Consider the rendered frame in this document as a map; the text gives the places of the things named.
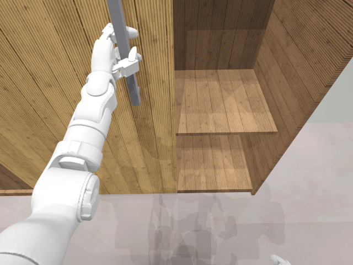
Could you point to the robot left hand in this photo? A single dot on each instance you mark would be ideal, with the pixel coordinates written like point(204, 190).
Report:
point(106, 58)

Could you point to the handle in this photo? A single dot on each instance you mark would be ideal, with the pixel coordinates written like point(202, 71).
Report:
point(119, 26)

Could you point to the wardrobe door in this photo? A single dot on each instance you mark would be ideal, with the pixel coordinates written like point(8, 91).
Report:
point(46, 50)
point(9, 181)

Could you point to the robot left upper arm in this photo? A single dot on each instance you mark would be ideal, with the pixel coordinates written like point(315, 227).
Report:
point(64, 198)

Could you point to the robot left forearm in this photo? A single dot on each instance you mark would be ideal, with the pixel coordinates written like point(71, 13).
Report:
point(83, 142)

